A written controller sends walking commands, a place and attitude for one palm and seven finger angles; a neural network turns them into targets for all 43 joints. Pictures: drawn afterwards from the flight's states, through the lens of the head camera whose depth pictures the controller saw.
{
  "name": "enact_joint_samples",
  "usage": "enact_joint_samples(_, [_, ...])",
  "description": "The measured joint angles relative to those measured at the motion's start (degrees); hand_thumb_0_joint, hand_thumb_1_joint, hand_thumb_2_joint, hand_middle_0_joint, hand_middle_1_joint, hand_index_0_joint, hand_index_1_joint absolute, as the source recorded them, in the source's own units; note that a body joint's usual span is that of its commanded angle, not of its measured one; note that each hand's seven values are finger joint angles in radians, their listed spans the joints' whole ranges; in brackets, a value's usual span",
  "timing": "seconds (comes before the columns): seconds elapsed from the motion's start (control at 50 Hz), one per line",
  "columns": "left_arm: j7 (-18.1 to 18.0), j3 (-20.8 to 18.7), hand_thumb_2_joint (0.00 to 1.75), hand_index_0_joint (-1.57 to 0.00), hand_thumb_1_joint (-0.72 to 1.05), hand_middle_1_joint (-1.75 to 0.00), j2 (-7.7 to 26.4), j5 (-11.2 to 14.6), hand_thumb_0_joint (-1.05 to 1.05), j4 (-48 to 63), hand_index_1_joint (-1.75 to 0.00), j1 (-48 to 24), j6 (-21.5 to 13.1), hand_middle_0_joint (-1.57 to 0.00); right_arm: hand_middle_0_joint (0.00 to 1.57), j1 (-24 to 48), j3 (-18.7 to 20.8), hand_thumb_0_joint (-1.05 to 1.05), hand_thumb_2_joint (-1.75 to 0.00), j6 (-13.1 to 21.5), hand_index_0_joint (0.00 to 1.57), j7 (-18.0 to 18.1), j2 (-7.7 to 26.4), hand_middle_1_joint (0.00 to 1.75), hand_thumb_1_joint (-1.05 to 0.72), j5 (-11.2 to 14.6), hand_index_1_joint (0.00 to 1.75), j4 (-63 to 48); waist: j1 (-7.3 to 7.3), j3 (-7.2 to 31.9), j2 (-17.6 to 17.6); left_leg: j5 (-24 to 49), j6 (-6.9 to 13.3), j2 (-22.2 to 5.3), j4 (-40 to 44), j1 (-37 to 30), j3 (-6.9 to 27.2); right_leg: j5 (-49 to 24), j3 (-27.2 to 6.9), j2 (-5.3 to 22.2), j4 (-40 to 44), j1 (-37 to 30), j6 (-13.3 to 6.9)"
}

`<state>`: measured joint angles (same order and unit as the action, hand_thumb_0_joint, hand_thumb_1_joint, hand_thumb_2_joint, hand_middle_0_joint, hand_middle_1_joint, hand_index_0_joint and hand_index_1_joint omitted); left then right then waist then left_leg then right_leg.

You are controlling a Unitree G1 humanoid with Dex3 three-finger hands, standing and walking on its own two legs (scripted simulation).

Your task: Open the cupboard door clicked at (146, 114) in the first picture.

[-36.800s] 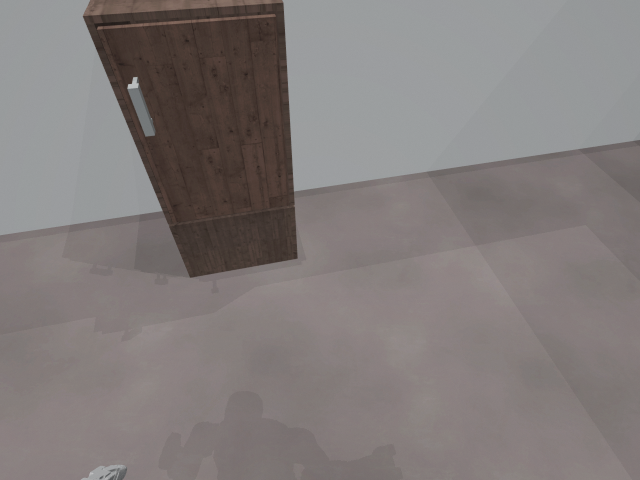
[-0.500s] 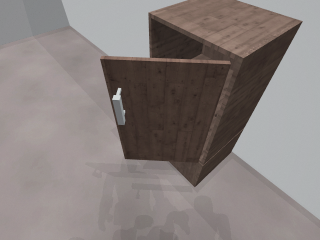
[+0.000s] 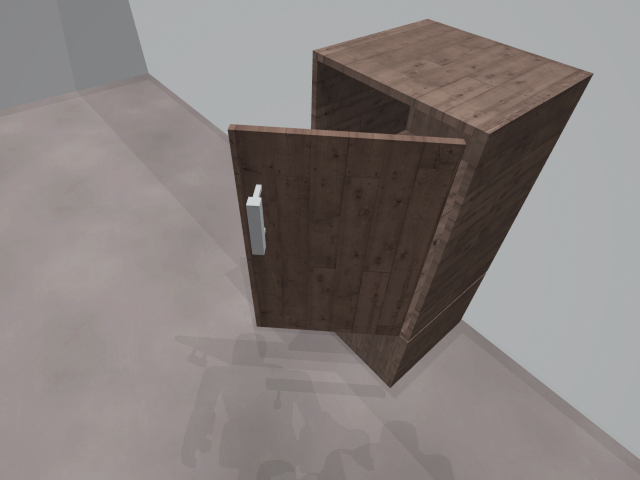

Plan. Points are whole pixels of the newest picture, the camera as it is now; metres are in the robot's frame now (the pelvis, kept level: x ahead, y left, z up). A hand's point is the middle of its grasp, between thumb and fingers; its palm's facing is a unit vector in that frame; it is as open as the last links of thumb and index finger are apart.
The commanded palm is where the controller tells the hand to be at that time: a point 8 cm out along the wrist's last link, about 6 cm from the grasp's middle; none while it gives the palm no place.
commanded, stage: come to a stop and stand still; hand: left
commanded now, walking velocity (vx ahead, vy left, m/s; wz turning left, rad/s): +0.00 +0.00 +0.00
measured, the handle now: (258, 219) +0.56 +0.15 -0.02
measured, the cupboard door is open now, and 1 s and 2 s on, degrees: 46 46 46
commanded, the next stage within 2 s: look again from close up in 0.50 s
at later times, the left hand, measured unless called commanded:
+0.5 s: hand out of the picture -0.02 +0.21 -0.18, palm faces +0.00 -0.98 -0.20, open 7.4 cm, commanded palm none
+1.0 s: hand out of the picture -0.03 +0.19 -0.18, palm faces +0.01 -0.99 -0.15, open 7.4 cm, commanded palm none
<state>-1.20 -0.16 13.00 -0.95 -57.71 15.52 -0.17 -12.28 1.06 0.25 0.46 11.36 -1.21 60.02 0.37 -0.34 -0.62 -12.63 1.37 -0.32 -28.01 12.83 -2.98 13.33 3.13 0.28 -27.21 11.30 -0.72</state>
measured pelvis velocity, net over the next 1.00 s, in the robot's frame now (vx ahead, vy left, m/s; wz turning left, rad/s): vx -0.01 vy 0.03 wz -0.01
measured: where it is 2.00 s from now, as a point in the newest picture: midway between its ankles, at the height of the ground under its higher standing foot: outside the picture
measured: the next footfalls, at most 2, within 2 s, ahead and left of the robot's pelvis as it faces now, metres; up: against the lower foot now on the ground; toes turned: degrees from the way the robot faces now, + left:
left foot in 1.86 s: +0.06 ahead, +0.08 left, +0.00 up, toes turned +2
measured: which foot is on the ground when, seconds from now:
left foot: down 0.00-1.00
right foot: down 0.00-1.00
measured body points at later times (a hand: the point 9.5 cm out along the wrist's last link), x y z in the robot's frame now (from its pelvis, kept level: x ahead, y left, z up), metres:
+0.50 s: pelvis -0.02 +0.02 +0.00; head -0.02 +0.04 +0.45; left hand -0.02 +0.26 -0.16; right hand +0.01 -0.22 -0.15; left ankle +0.03 +0.10 -0.74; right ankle +0.02 -0.11 -0.74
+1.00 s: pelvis -0.01 +0.03 +0.00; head -0.01 +0.04 +0.45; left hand -0.03 +0.24 -0.16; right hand -0.01 -0.19 -0.15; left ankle +0.03 +0.10 -0.74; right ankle +0.02 -0.11 -0.74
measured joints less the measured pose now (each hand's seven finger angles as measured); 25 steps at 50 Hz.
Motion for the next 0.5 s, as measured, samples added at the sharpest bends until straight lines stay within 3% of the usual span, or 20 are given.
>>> enact_joint_samples(0.24, [0.1, 0.6, 0.9, -0.2, 0.91, -0.3, 0.3, -0.1, 0.01, -3.6, -0.3, 1.4, 0.1, -0.2, 0.2, -0.3, -0.2, 0.01, -0.89, -0.1, 0.2, -0.3, 1.4, 0.3, -0.91, 0.4, 0.3, 3.2, 0.31, -0.7, -0.3, 2.5, 1.2, 1.3, 3.2, -0.7, -0.6, -2.4, -0.6, 1.2, 2.5, -0.4, 1.2])
enact_joint_samples(0.5, [-0.2, 0.9, 0.9, -0.2, 0.91, -0.3, -1.4, -0.3, 0.01, -5.2, -0.3, 2.0, 0.1, -0.2, 0.2, -1.0, -0.3, 0.01, -0.89, -0.3, 0.2, -0.3, -0.1, 0.3, -0.91, 0.6, 0.3, 4.6, 0.19, -1.0, -0.6, 3.5, 2.0, 2.2, 4.4, -0.5, -1.1, -3.3, -1.1, 2.0, 3.2, 0.2, 2.0])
